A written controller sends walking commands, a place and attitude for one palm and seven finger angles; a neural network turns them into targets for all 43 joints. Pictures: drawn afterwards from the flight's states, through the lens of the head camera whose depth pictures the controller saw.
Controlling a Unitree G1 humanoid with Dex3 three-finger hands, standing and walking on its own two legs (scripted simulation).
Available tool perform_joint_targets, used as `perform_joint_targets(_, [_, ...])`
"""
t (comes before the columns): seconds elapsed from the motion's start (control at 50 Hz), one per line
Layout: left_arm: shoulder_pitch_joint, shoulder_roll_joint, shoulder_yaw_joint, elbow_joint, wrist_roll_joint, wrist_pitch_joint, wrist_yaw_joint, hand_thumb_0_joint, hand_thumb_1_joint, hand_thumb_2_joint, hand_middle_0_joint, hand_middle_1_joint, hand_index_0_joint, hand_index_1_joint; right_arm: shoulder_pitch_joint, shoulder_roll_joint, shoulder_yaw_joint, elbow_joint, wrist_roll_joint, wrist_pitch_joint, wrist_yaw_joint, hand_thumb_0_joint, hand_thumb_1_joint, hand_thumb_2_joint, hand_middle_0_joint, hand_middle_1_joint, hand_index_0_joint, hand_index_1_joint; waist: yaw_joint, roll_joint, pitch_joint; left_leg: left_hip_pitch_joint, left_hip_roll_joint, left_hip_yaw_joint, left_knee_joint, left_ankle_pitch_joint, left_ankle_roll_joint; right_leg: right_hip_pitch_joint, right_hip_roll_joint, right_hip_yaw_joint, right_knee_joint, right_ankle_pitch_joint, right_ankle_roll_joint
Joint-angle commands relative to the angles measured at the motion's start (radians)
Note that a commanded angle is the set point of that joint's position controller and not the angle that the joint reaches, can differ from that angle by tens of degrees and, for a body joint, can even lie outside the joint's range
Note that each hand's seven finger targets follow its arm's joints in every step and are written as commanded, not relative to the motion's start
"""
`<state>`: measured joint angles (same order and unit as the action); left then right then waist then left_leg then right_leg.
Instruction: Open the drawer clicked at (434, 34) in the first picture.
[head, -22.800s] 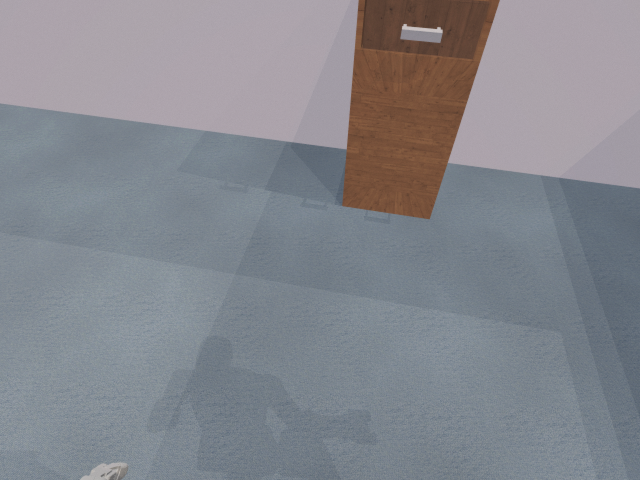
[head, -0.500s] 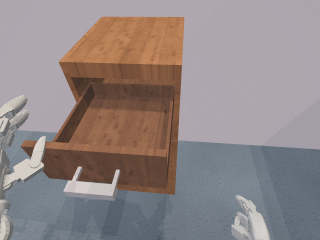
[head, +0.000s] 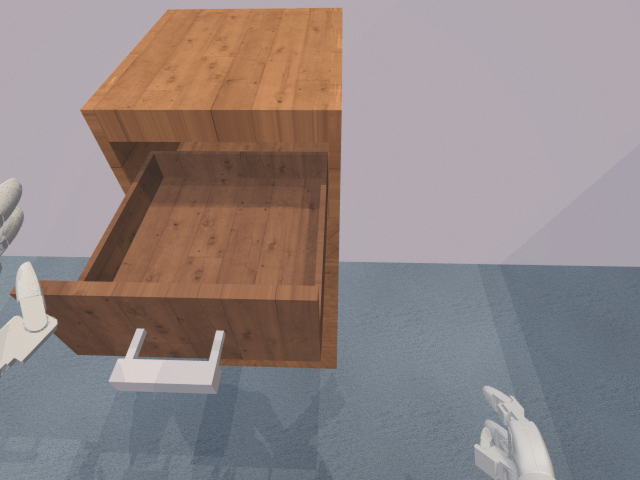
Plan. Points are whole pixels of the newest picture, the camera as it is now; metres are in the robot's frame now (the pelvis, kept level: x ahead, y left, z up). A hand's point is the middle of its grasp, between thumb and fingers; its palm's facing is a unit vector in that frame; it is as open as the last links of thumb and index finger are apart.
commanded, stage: step back with the hand held close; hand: left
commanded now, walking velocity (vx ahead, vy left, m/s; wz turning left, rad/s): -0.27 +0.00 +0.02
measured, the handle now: (173, 356) +0.25 +0.21 +0.03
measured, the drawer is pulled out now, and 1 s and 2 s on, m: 0.30 0.30 0.30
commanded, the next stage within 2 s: stop stepping back and stand still in 0.78 s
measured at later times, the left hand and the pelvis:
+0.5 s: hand out of the picture +0.11 +0.24 +0.21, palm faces +0.48 -0.77 -0.41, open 7.4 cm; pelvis -0.08 +0.00 -0.01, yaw +1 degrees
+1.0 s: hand out of the picture -0.02 +0.20 +0.21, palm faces +0.36 -0.80 -0.48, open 7.4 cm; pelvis -0.22 -0.02 +0.00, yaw -2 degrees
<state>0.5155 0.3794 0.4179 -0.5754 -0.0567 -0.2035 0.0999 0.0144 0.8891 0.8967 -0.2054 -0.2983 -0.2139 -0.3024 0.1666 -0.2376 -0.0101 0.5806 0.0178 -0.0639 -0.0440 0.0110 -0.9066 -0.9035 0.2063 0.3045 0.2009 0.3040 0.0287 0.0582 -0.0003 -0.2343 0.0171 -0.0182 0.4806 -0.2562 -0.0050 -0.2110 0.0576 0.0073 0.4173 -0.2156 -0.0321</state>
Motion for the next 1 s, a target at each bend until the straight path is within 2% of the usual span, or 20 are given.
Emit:
perform_joint_targets(0.0, [0.041,0.208,0.148,-0.24,-0.006,-0.062,0.029,0.0,0.9,0.9,-0.2,-0.3,-0.2,-0.3,-0.088,-0.1,-0.047,-0.186,0.004,-0.033,-0.01,0.0,-0.9,-0.9,0.2,0.3,0.2,0.3,-0.018,-0.016,-0.194,0.079,0.056,-0.015,-0.026,0.39,0.03,0.04,-0.124,0.062,0.005,0.401,0.024])
perform_joint_targets(0.12, [0.117,0.229,0.191,-0.309,-0.006,-0.068,0.045,0.0,0.9,0.9,-0.2,-0.3,-0.2,-0.3,-0.078,-0.101,-0.052,-0.219,0.0,-0.027,-0.012,0.0,-0.9,-0.9,0.2,0.3,0.2,0.3,-0.012,0.041,-0.211,-0.043,0.094,-0.057,-0.065,0.397,0.038,0.083,-0.083,0.027,0.108,0.315,0.033])
perform_joint_targets(0.3, [0.053,0.18,0.174,-0.284,0.019,-0.087,0.091,0.0,0.9,0.9,-0.2,-0.3,-0.2,-0.3,-0.01,-0.098,-0.052,-0.167,-0.061,-0.089,-0.039,0.0,-0.9,-0.9,0.2,0.3,0.2,0.3,-0.036,0.093,-0.112,-0.299,0.203,-0.149,-0.108,0.176,0.105,0.055,-0.043,0.022,0.274,-0.129,0.027])
perform_joint_targets(0.34, [0.022,0.169,0.156,-0.27,0.023,-0.086,0.096,0.0,0.9,0.9,-0.2,-0.3,-0.2,-0.3,-0.01,-0.099,-0.051,-0.155,-0.053,-0.094,-0.038,0.0,-0.9,-0.9,0.2,0.3,0.2,0.3,-0.046,0.01,-0.118,-0.275,0.136,-0.109,0.024,0.068,0.07,0.011,-0.115,0.13,0.128,-0.018,-0.009])
perform_joint_targets(0.38, [0.006,0.201,0.164,-0.268,0.016,-0.081,0.1,0.0,0.9,0.9,-0.2,-0.3,-0.2,-0.3,0.007,-0.097,-0.061,-0.148,-0.042,-0.082,-0.032,0.0,-0.9,-0.9,0.2,0.3,0.2,0.3,-0.061,-0.219,-0.129,-0.141,-0.04,-0.006,0.334,-0.2,-0.005,-0.202,-0.332,0.428,-0.159,-0.029,-0.121])
perform_joint_targets(0.4, [-0.018,0.177,0.127,-0.266,0.023,-0.08,0.101,0.0,0.9,0.9,-0.2,-0.3,-0.2,-0.3,-0.01,-0.087,-0.06,-0.148,-0.037,-0.073,-0.031,0.0,-0.9,-0.9,0.2,0.3,0.2,0.3,-0.05,-0.247,-0.099,-0.147,-0.056,-0.032,0.504,-0.266,-0.009,-0.227,-0.402,0.441,-0.188,-0.028,-0.168])
perform_joint_targets(0.46, [-0.022,0.193,0.158,-0.22,0.023,-0.078,0.081,0.0,0.9,0.9,-0.2,-0.3,-0.2,-0.3,-0.057,-0.049,-0.022,-0.165,-0.013,-0.072,-0.019,0.0,-0.9,-0.9,0.2,0.3,0.2,0.3,-0.042,-0.21,-0.1,-0.116,0.003,0.003,0.352,-0.199,0.003,-0.162,-0.32,0.248,-0.081,0.169,-0.116])
perform_joint_targets(0.52, [-0.035,0.196,0.142,-0.245,0.019,-0.087,0.076,0.0,0.9,0.9,-0.2,-0.3,-0.2,-0.3,-0.038,-0.069,-0.018,-0.146,-0.016,-0.071,-0.026,0.0,-0.9,-0.9,0.2,0.3,0.2,0.3,-0.049,-0.118,-0.068,-0.005,0.008,0.049,-0.045,-0.058,0.015,-0.186,-0.222,0.159,-0.03,0.041,-0.029])
perform_joint_targets(0.56, [-0.033,0.205,0.153,-0.307,0.019,-0.113,0.078,0.0,0.9,0.9,-0.2,-0.3,-0.2,-0.3,-0.049,-0.112,-0.037,-0.163,-0.02,-0.089,-0.019,0.0,-0.9,-0.9,0.2,0.3,0.2,0.3,-0.024,0.116,-0.07,-0.123,0.211,-0.16,-0.154,-0.011,0.098,-0.135,-0.078,0.071,0.146,-0.056,0.041])
perform_joint_targets(0.58, [-0.019,0.227,0.187,-0.325,0.017,-0.123,0.08,0.0,0.9,0.9,-0.2,-0.3,-0.2,-0.3,-0.052,-0.1,-0.04,-0.16,-0.017,-0.096,-0.017,0.0,-0.9,-0.9,0.2,0.3,0.2,0.3,-0.022,0.217,-0.113,-0.198,0.273,-0.173,-0.216,-0.073,0.11,-0.084,-0.047,0.031,0.286,-0.169,0.042])
perform_joint_targets(0.62, [-0.032,0.175,0.162,-0.33,0.025,-0.111,0.094,0.0,0.9,0.9,-0.2,-0.3,-0.2,-0.3,-0.017,-0.081,-0.048,-0.149,-0.057,-0.118,-0.021,0.0,-0.9,-0.9,0.2,0.3,0.2,0.3,-0.05,0.174,-0.078,-0.323,0.329,-0.235,-0.247,0.008,0.166,-0.076,0.008,0.022,0.563,-0.266,0.044])
perform_joint_targets(0.66, [-0.022,0.157,0.143,-0.284,0.012,-0.103,0.084,0.0,0.9,0.9,-0.2,-0.3,-0.2,-0.3,-0.017,-0.089,-0.054,-0.112,-0.036,-0.133,-0.004,0.0,-0.9,-0.9,0.2,0.3,0.2,0.3,-0.038,0.146,-0.088,-0.167,0.28,-0.108,-0.137,0.229,0.152,-0.169,-0.017,0.016,0.539,-0.269,0.051])
perform_joint_targets(0.7, [-0.034,0.15,0.121,-0.289,0.007,-0.1,0.08,0.0,0.9,0.9,-0.2,-0.3,-0.2,-0.3,-0.031,-0.088,-0.049,-0.099,-0.029,-0.143,0.008,0.0,-0.9,-0.9,0.2,0.3,0.2,0.3,-0.038,0.163,-0.102,-0.1,0.277,-0.092,-0.113,0.304,0.135,-0.17,-0.036,-0.014,0.43,-0.274,0.057])
perform_joint_targets(0.78, [-0.056,0.186,0.146,-0.262,0.002,-0.102,0.058,0.0,0.9,0.9,-0.2,-0.3,-0.2,-0.3,-0.068,-0.102,-0.041,-0.089,-0.023,-0.14,0.019,0.0,-0.9,-0.9,0.2,0.3,0.2,0.3,-0.023,0.115,-0.092,-0.162,0.245,-0.09,-0.059,0.09,0.089,-0.004,-0.046,-0.034,0.072,-0.066,0.052])
perform_joint_targets(0.8, [-0.079,0.186,0.137,-0.28,0.001,-0.11,0.048,0.0,0.9,0.9,-0.2,-0.3,-0.2,-0.3,-0.081,-0.098,-0.036,-0.099,-0.017,-0.134,0.024,0.0,-0.9,-0.9,0.2,0.3,0.2,0.3,-0.026,0.042,-0.083,-0.172,0.189,-0.04,0.015,0.001,0.056,-0.011,-0.089,-0.012,-0.034,0.024,0.037])
perform_joint_targets(0.82, [-0.079,0.235,0.172,-0.275,0.002,-0.117,0.048,0.0,0.9,0.9,-0.2,-0.3,-0.2,-0.3,-0.076,-0.082,-0.035,-0.11,-0.01,-0.125,0.025,0.0,-0.9,-0.9,0.2,0.3,0.2,0.3,-0.037,-0.135,-0.086,-0.197,0.088,0.053,0.151,-0.139,0.003,-0.055,-0.209,0.127,-0.108,0.133,-0.011])
perform_joint_targets(0.84, [-0.051,0.223,0.148,-0.262,-0.01,-0.109,0.05,0.0,0.9,0.9,-0.2,-0.3,-0.2,-0.3,-0.069,-0.071,-0.053,-0.127,0.016,-0.121,0.026,0.0,-0.9,-0.9,0.2,0.3,0.2,0.3,-0.03,-0.309,-0.116,-0.245,-0.027,0.06,0.425,-0.198,-0.028,-0.125,-0.389,0.39,-0.182,0.148,-0.081])
perform_joint_targets(0.86, [0.001,0.229,0.158,-0.248,-0.003,-0.1,0.055,0.0,0.9,0.9,-0.2,-0.3,-0.2,-0.3,-0.077,-0.077,-0.061,-0.114,0.004,-0.108,0.031,0.0,-0.9,-0.9,0.2,0.3,0.2,0.3,-0.022,-0.267,-0.135,-0.293,-0.033,-0.021,0.615,-0.218,-0.03,-0.087,-0.428,0.352,-0.15,0.256,-0.119])
perform_joint_targets(0.92, [0.089,0.216,0.198,-0.262,0.0,-0.09,0.073,0.0,0.9,0.9,-0.2,-0.3,-0.2,-0.3,-0.063,-0.034,-0.017,-0.149,-0.002,-0.06,0.009,0.0,-0.9,-0.9,0.2,0.3,0.2,0.3,-0.05,-0.151,-0.177,-0.274,0.0,-0.016,0.566,-0.146,-0.028,-0.032,-0.329,0.211,-0.066,0.234,-0.13])
perform_joint_targets(0.98, [0.041,0.225,0.187,-0.26,0.005,-0.079,0.093,0.0,0.9,0.9,-0.2,-0.3,-0.2,-0.3,-0.076,-0.056,-0.019,-0.155,-0.011,-0.064,-0.022,0.0,-0.9,-0.9,0.2,0.3,0.2,0.3,-0.04,-0.204,-0.097,-0.11,0.003,0.031,0.262,-0.164,0.006,-0.129,-0.3,0.211,-0.163,-0.123,-0.097])
